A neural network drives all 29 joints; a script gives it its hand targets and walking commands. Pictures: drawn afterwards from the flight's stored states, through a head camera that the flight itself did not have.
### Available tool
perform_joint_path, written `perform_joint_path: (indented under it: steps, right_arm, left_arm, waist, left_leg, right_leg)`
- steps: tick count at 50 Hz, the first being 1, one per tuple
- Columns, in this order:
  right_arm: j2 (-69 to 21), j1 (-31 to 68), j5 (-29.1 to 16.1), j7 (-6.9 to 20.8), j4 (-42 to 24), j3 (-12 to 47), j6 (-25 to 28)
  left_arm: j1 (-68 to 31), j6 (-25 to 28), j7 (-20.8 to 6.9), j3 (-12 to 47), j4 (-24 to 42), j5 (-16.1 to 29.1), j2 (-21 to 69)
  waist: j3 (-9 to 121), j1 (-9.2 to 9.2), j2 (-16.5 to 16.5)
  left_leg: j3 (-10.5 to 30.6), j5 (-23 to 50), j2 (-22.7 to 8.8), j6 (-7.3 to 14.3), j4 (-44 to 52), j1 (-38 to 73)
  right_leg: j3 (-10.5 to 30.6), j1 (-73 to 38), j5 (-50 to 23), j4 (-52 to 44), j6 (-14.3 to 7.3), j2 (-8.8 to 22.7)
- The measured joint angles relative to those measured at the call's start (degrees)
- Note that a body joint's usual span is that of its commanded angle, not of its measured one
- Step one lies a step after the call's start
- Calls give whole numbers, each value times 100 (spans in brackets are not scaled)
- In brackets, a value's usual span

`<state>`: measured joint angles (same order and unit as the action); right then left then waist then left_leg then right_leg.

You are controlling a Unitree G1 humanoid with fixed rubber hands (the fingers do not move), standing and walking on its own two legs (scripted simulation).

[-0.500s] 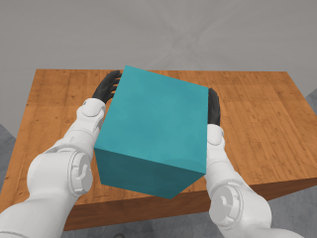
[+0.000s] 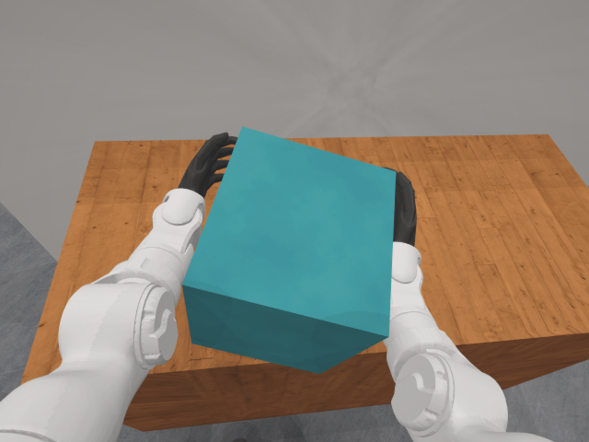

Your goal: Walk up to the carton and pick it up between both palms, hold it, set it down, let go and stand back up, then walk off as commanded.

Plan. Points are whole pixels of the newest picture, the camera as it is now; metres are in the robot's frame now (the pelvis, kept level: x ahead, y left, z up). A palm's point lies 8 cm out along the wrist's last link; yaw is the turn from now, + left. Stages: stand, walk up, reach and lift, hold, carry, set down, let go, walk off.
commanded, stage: reach and lift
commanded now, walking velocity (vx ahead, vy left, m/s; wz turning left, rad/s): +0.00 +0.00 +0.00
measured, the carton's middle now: (285, 264) +0.35 +0.01 +0.03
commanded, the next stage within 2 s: none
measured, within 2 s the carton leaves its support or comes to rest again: neither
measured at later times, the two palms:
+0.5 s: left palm (191, 169) +0.44 +0.13 +0.12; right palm (405, 218) +0.38 -0.15 +0.09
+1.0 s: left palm (158, 158) +0.39 +0.15 +0.18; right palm (420, 186) +0.36 -0.13 +0.18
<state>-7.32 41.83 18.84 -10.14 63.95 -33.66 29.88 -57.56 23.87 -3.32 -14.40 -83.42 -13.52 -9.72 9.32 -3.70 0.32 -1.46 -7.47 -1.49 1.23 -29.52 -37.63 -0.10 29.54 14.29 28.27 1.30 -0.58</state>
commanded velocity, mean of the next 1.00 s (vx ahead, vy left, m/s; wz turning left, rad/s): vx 0.00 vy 0.00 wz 0.00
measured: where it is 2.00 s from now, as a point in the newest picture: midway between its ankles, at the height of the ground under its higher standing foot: outside the picture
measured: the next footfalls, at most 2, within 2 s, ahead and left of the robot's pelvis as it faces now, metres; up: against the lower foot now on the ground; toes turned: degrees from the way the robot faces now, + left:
none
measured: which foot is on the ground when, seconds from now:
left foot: down 0.00-1.00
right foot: down 0.00-1.00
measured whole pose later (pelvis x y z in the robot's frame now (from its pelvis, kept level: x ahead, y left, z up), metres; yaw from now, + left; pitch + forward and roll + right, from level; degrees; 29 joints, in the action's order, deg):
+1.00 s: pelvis -0.03 +0.00 +0.00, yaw +0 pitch +2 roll -2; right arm -1.1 46.8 -2.2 -8.8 54.6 -15.5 -5.1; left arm -57.2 -10.4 3.2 -2.9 -67.5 -2.5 -9.8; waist 10.3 -2.5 2.1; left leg -1.5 -7.1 -1.5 0.9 -28.8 -23.7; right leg -0.1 16.0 14.2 28.3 1.3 -0.6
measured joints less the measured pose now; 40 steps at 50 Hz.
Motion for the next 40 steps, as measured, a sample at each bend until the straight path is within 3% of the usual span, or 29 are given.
perform_joint_path:
  steps: [9, 20, 31, 40]
  right_arm:
    - [18, 11, -290, 80, -19, 188, -327]
    - [161, -240, -1313, 47, -571, 1212, -981]
    - [410, -67, -1951, 34, -1079, 1802, -2253]
    - [463, 123, -2044, 31, -1120, 1814, -2995]
  left_arm:
    - [0, -220, 128, 503, 1, 570, -18]
    - [24, -508, 342, 1453, 160, 1422, -46]
    - [37, -1566, 490, 1522, 669, 1694, -56]
    - [37, -2480, 539, 1466, 1027, 1451, -75]
  waist:
    - [0, 41, 34]
    - [178, 37, -55]
    - [251, 48, -177]
    - [253, 60, -25]
  left_leg:
    - [0, -4, 0, 1, 0, 45]
    - [0, 1, 0, -13, 0, 133]
    - [0, 5, 0, 5, 0, 556]
    - [0, 5, 0, 8, 9, 959]
  right_leg:
    - [-1, -45, -1, 0, 0, 0]
    - [0, -133, -6, 0, 0, 1]
    - [0, -555, -7, 0, 0, 0]
    - [0, -954, -6, 0, 0, -1]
